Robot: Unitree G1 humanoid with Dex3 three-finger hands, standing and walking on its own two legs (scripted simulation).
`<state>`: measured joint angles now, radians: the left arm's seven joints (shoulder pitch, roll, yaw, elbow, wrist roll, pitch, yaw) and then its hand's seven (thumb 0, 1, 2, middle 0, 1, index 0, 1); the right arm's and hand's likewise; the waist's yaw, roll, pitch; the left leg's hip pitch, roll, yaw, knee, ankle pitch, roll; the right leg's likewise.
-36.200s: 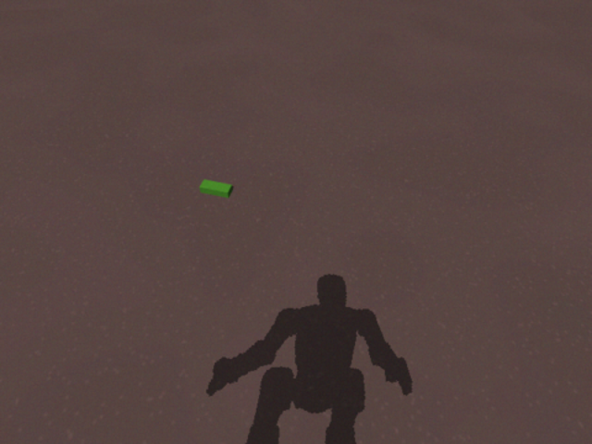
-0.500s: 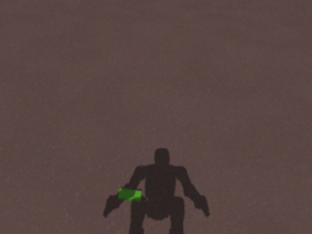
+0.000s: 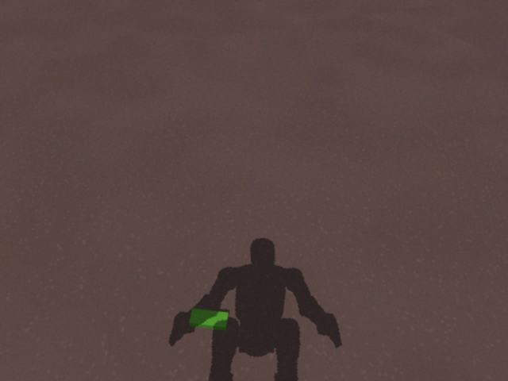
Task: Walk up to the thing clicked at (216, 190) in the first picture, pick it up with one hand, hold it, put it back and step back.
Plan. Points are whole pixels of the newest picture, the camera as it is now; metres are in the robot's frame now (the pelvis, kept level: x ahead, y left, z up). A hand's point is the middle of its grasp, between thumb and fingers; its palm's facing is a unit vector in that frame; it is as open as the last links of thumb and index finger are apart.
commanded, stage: stand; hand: left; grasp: from above
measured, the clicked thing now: (209, 319) +0.48 +0.16 -0.77
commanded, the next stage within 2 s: step back in 0.94 s
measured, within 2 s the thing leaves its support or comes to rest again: neither
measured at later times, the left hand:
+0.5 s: hand out of the picture +0.07 +0.24 -0.16, palm faces +0.01 -0.94 -0.34, open 7.3 cm
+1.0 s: hand out of the picture +0.07 +0.25 -0.16, palm faces +0.01 -0.94 -0.35, open 7.3 cm
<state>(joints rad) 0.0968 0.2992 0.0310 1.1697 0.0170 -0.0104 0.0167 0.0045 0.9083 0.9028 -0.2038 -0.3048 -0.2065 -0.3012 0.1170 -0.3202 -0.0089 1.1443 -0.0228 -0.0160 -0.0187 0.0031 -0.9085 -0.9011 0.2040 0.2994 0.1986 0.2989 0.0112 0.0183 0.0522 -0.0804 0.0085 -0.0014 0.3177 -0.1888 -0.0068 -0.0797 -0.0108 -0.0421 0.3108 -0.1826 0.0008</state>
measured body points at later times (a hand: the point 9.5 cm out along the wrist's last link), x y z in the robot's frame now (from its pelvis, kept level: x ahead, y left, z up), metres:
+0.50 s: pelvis +0.00 +0.00 +0.00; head +0.00 -0.01 +0.45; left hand +0.07 +0.29 -0.13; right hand +0.07 -0.30 -0.14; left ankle -0.01 +0.12 -0.75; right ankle -0.01 -0.12 -0.75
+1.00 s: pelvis +0.00 -0.01 +0.00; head +0.02 -0.01 +0.45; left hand +0.07 +0.29 -0.13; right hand +0.07 -0.30 -0.14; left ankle -0.01 +0.12 -0.75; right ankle -0.01 -0.12 -0.75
